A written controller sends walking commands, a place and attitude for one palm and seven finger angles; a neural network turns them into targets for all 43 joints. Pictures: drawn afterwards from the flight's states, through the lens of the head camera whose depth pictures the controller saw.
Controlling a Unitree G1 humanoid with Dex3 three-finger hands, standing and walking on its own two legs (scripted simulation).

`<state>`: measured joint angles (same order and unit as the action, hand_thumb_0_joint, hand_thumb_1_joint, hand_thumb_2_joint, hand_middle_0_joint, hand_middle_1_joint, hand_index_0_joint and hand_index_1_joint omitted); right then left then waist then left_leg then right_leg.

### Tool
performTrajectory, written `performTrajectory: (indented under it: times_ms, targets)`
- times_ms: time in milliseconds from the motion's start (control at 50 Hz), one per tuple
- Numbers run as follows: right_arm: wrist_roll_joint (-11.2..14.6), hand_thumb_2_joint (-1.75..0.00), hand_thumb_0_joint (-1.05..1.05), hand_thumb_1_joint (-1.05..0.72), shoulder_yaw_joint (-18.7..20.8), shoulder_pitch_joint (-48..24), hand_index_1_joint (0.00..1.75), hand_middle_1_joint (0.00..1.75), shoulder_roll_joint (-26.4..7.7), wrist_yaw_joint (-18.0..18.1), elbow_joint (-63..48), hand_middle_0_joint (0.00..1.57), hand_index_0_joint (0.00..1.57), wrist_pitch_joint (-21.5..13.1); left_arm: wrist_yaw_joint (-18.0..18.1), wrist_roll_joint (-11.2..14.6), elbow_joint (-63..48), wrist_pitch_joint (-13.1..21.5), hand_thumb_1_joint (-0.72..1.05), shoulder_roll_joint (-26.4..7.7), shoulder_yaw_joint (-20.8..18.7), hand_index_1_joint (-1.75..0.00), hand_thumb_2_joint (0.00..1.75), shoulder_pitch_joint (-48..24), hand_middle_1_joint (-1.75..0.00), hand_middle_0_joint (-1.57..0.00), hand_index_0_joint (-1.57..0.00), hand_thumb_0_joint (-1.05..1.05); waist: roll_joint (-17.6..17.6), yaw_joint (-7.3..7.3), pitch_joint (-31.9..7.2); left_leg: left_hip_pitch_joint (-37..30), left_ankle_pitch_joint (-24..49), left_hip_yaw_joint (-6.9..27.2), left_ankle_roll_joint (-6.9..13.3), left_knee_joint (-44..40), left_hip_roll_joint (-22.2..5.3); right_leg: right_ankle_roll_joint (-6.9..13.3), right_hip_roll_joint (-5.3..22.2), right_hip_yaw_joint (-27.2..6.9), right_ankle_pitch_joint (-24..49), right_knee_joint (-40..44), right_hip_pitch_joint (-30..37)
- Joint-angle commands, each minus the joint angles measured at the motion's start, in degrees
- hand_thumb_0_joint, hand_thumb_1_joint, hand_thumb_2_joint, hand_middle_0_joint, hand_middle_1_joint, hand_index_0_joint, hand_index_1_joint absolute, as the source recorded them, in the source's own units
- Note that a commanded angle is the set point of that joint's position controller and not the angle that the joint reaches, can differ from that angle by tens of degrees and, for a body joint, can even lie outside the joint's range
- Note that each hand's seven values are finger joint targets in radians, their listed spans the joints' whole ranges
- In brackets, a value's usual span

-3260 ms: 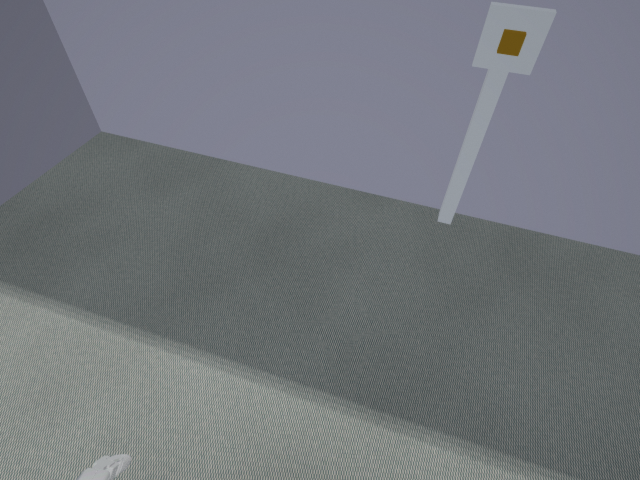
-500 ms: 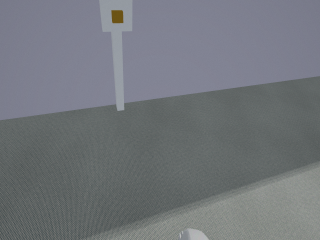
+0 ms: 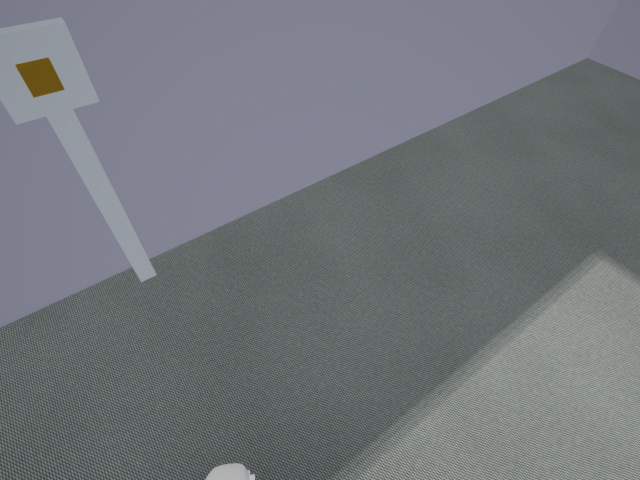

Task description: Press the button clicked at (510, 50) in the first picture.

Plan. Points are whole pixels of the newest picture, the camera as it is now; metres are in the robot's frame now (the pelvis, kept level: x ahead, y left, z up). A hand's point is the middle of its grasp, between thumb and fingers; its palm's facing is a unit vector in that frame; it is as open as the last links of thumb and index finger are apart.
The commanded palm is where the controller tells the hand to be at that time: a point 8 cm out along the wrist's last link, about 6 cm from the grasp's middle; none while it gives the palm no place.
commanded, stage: walk to a spot facing it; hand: left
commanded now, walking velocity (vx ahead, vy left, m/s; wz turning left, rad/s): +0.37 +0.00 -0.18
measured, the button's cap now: (40, 76) +0.86 +0.61 +0.05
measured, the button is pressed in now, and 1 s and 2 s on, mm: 0 0 0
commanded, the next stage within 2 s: turn to face it in 0.60 s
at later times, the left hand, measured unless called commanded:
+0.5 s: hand (176, 390) +0.28 +0.23 -0.17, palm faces -0.10 -0.98 -0.17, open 7.4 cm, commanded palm none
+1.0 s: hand (282, 257) +0.54 +0.08 -0.14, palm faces -0.26 -0.94 -0.21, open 7.3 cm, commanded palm none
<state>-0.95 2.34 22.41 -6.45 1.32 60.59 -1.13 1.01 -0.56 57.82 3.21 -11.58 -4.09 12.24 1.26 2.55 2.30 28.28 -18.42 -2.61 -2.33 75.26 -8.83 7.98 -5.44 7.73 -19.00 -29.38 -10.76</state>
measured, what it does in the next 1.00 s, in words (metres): walks ahead: left foot, then right foot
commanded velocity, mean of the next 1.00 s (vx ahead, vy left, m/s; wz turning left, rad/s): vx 0.15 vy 0.00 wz -0.11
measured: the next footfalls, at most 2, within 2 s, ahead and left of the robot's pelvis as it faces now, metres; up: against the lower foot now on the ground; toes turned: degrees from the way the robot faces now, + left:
left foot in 0.30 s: +0.32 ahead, +0.15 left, +0.00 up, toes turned +4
right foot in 0.76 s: +0.44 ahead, -0.14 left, +0.00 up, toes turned -28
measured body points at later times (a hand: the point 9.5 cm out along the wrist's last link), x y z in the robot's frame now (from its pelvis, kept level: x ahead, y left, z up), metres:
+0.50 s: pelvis +0.25 +0.06 +0.01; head +0.26 +0.07 +0.45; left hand +0.29 +0.29 -0.16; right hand +0.27 -0.19 -0.13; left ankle +0.28 +0.15 -0.73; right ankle +0.20 -0.07 -0.62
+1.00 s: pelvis +0.38 -0.04 +0.01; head +0.39 -0.07 +0.45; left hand +0.55 +0.13 -0.12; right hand +0.31 -0.25 -0.17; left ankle +0.37 +0.12 -0.65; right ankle +0.40 -0.12 -0.73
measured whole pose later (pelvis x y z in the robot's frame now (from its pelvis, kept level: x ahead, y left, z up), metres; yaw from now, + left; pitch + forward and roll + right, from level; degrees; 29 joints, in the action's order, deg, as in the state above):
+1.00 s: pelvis +0.38 -0.04 +0.01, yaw -14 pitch -1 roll +1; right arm -0.9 2.9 16.8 -9.5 0.6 59.7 2.5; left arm 1.3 -0.9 55.4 0.7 -6.3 -1.5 6.0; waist -2.6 3.4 3.2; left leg 25.5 -22.9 -3.2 -3.4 65.2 -6.2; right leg 4.2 3.8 13.7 -12.5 -30.0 -17.1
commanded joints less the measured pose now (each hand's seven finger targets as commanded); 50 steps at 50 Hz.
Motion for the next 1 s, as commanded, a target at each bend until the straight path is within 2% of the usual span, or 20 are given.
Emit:
performTrajectory:
  times_ms: [0, 80, 180, 200, 240, 260, 280, 300, 340, 380, 460, 600, 660, 720, 740, 760, 780, 800, 860, 980]
  targets:
    - [-0.54, -0.90, 0.00, -0.90, 0.73, 1.88, 0.30, 0.30, -3.34, -0.64, -3.52, 0.20, 0.20, -0.10, -0.51, -0.48, -0.26, 1.79, 0.90, -3.52, 0.41, -0.30, 0.90, 6.01, -0.30, -0.20, -0.20, 0.00, 2.43, 0.34, 4.26, 4.56, 4.83, -0.92, -0.88, -7.25, -1.13, 0.73, 15.38, -11.11, 34.23, 14.67, -5.58]
    - [-0.55, -0.90, 0.00, -0.90, 0.69, -7.19, 0.30, 0.30, -4.80, -1.92, -6.47, 0.20, 0.20, -1.13, -0.42, -0.36, 0.64, 2.22, 0.90, -4.03, 0.31, -0.30, 0.90, 8.96, -0.30, -0.20, -0.20, 0.00, 8.13, -1.55, 4.03, 7.91, 10.76, -3.46, -1.20, -19.61, 0.11, 0.33, 12.52, -9.54, 39.90, 12.75, 1.23]
    - [-0.65, -0.90, 0.00, -0.90, 0.14, -17.73, 0.30, 0.30, -5.60, -2.69, -9.64, 0.20, 0.20, -2.46, 0.29, -0.42, 1.71, 2.02, 0.90, -5.82, 0.16, -0.30, 0.90, 13.45, -0.30, -0.20, -0.20, 0.00, 6.60, -4.68, 3.20, 2.79, 11.01, -7.34, 0.60, -36.55, 4.81, -0.65, 13.82, -12.11, 49.87, 8.70, 9.99]
    - [-0.69, -0.90, 0.00, -0.90, 0.31, -16.86, 0.30, 0.30, -6.23, -2.47, -9.46, 0.20, 0.20, -2.74, 0.42, -0.38, 1.77, 2.01, 0.90, -6.74, -0.03, -0.30, 0.90, 13.54, -0.30, -0.20, -0.20, 0.00, 6.87, -3.99, 1.41, -0.81, 10.18, -8.15, 1.27, -38.87, 6.36, -0.77, 14.36, -12.61, 54.58, 5.85, 11.44]
    - [-1.07, -0.90, 0.00, -0.90, 1.45, -4.46, 0.30, 0.30, -9.58, -1.61, -5.86, 0.20, 0.20, -3.30, 0.66, -0.14, 1.37, 2.05, 0.90, -8.44, -0.58, -0.30, 0.90, 11.50, -0.30, -0.20, -0.20, 0.00, 5.39, 2.06, -6.64, -17.26, 13.22, -7.24, 3.07, -45.95, 7.79, -2.97, 13.91, -11.61, 58.12, -9.57, 10.37]
    - [-1.59, -0.90, 0.00, -0.90, 2.51, 3.78, 0.30, 0.30, -13.84, -1.03, -3.60, 0.20, 0.20, -3.52, 0.51, 0.54, 0.57, 2.09, 0.90, -7.09, -0.60, -0.30, 0.90, 11.46, -0.30, -0.20, -0.20, 0.00, -0.56, 5.38, -13.08, -34.52, 24.84, -0.91, 5.31, -45.57, 0.52, -5.09, 10.97, -10.08, 44.39, -21.95, -0.63]
    - [-2.01, -0.90, 0.00, -0.90, 4.11, 9.95, 0.30, 0.30, -19.92, -0.58, -2.29, 0.20, 0.20, -3.52, -0.29, 1.49, -0.06, 2.05, 0.90, -3.71, -0.15, -0.30, 0.90, 14.64, -0.30, -0.20, -0.20, 0.00, -14.89, 5.74, -21.29, -50.76, 36.53, 20.77, 13.30, -45.18, -17.99, -6.96, 2.88, -6.15, 0.21, -43.26, -17.57]
    - [-0.77, -0.90, 0.00, -0.90, 3.24, 9.36, 0.30, 0.30, -18.98, -0.50, -2.13, 0.20, 0.20, -2.96, -0.20, 1.02, -0.98, 2.28, 0.90, -4.56, -0.05, -0.30, 0.90, 12.24, -0.30, -0.20, -0.20, 0.00, -12.67, 4.91, -20.78, -47.29, 34.70, 25.77, 16.09, -51.86, -22.21, -5.89, 3.64, -10.24, -12.56, -53.12, -20.69]
    - [-0.46, -0.90, 0.00, -0.90, 2.22, -0.27, 0.30, 0.30, -12.76, -0.09, -4.27, 0.20, 0.20, -3.53, -0.87, 0.18, -1.94, 0.99, 0.90, -4.00, -0.52, -0.30, 0.90, 4.41, -0.30, -0.20, -0.20, 0.00, -8.21, 2.96, -3.90, -29.37, 21.78, 16.51, 12.52, -57.41, -18.99, -7.15, 9.68, -10.81, -3.90, -53.96, -25.95]
    - [-0.74, -0.90, 0.00, -0.90, 0.82, -4.25, 0.30, 0.30, -8.74, 0.05, -4.23, 0.20, 0.20, -3.99, -1.89, -0.78, -1.52, -0.91, 0.90, -1.79, -0.76, -0.30, 0.90, 5.87, -0.30, -0.20, -0.20, 0.00, -7.00, -1.33, 2.47, -17.39, 18.11, 6.23, 8.30, -60.13, -14.43, -7.88, 11.64, -9.99, -0.20, -50.16, -21.84]
    - [-0.31, -0.90, 0.00, -0.90, 1.13, -6.92, 0.30, 0.30, -8.45, 0.11, -4.58, 0.20, 0.20, -4.26, -2.52, -1.26, -1.84, -3.96, 0.90, 1.00, -1.17, -0.30, 0.90, 9.38, -0.30, -0.20, -0.20, 0.00, -9.15, -4.99, 3.24, -9.87, 9.98, -5.18, 6.84, -63.56, -11.09, -9.40, 12.79, -7.01, 5.49, -44.34, -20.67]
    - [-0.35, -0.90, 0.00, -0.90, 2.74, -5.15, 0.30, 0.30, -11.80, 0.09, -4.56, 0.20, 0.20, -2.86, -3.27, -0.80, -6.56, -4.56, 0.90, 0.63, -1.40, -0.30, 0.90, -0.61, -0.30, -0.20, -0.20, 0.00, -10.67, -2.36, 4.19, -19.41, 23.79, -13.44, 7.57, -59.14, -10.95, -11.38, 12.77, -1.50, 8.81, -19.72, -22.63]
    - [-0.51, -0.90, 0.00, -0.90, 3.40, -3.63, 0.30, 0.30, -13.05, 0.03, -4.46, 0.20, 0.20, -2.02, -3.11, -0.89, -7.49, -3.85, 0.90, -0.16, -1.48, -0.30, 0.90, -2.12, -0.30, -0.20, -0.20, 0.00, -9.70, -1.30, 2.06, -23.32, 29.99, -14.56, 6.99, -52.90, -12.29, -10.19, 10.31, 0.20, 7.91, -12.81, -18.26]
    - [-0.29, -0.90, 0.00, -0.90, 2.88, -2.67, 0.30, 0.30, -12.76, -0.36, -3.79, 0.20, 0.20, -1.42, -1.91, -1.49, -3.89, -1.78, 0.90, -3.53, -1.48, -0.30, 0.90, 9.37, -0.30, -0.20, -0.20, 0.00, -2.82, -6.50, -6.17, -20.25, 33.17, -14.51, 3.77, -33.22, -9.08, -8.55, 7.57, 1.07, 17.03, -0.20, 2.07]
    - [0.29, -0.90, 0.00, -0.90, 1.86, 0.20, 0.30, 0.30, -8.76, -0.81, -4.04, 0.20, 0.20, -1.22, -1.06, -2.11, -2.36, -0.50, 0.90, -9.80, -2.72, -0.30, 0.90, 14.13, -0.30, -0.20, -0.20, 0.00, 11.42, -8.02, -13.17, -6.61, 6.39, -14.76, 0.83, -17.35, -2.55, -4.60, 21.39, -14.42, 36.85, 0.73, 16.76]
    - [0.79, -0.90, 0.00, -0.90, 1.09, 0.79, 0.30, 0.30, -6.40, -0.50, -5.18, 0.20, 0.20, -0.70, -0.74, -0.63, -1.27, -0.17, 0.90, -13.32, -2.81, -0.30, 0.90, 16.65, -0.30, -0.20, -0.20, 0.00, 16.89, -7.13, -19.17, -2.79, -18.33, -6.76, -0.28, -6.51, 3.69, 1.03, 30.90, -25.23, 56.61, 2.41, 18.63]
    - [1.15, -0.90, 0.00, -0.90, 0.94, -0.28, 0.30, 0.30, -6.86, 0.12, -5.17, 0.20, 0.20, 0.37, -0.10, -0.16, -1.82, -0.44, 0.90, -11.84, -2.02, -0.30, 0.90, 12.83, -0.30, -0.20, -0.20, 0.00, 10.29, -6.16, -17.35, -4.75, -18.08, 0.48, 0.46, -5.69, 1.93, 3.23, 30.76, -20.92, 50.26, 5.57, 13.25]
    - [0.86, -0.90, 0.00, -0.90, 0.53, 0.83, 0.30, 0.30, -5.58, -0.08, -4.19, 0.20, 0.20, 0.76, 0.29, -0.42, -2.70, -0.39, 0.90, -10.51, -1.72, -0.30, 0.90, 7.62, -0.30, -0.20, -0.20, 0.00, 12.50, -4.42, -15.84, -2.84, -14.59, 1.62, 0.28, -4.73, 1.59, 1.89, 29.00, -20.05, 40.81, 7.90, 11.47]
    - [0.08, -0.90, 0.00, -0.90, 0.81, 0.40, 0.30, 0.30, -6.37, -0.27, -1.68, 0.20, 0.20, 1.95, 0.71, -0.42, -4.66, -0.98, 0.90, -5.72, 0.14, -0.30, 0.90, -1.63, -0.30, -0.20, -0.20, 0.00, 5.10, -1.50, -6.52, -4.05, -5.43, 2.11, -0.06, -5.34, 0.86, -2.37, 25.38, -9.80, 28.92, 11.03, -1.36]
    - [-0.12, -0.90, 0.00, -0.90, 1.45, -0.75, 0.30, 0.30, -6.01, -0.95, -2.32, 0.20, 0.20, 3.84, 1.04, -0.43, -4.95, -2.03, 0.90, -5.05, 0.01, -0.30, 0.90, -2.78, -0.30, -0.20, -0.20, 0.00, 5.30, -1.33, -2.81, -1.77, -3.40, -0.51, -1.34, -11.23, 1.76, -1.86, 25.60, -2.17, 17.72, 14.08, -2.99]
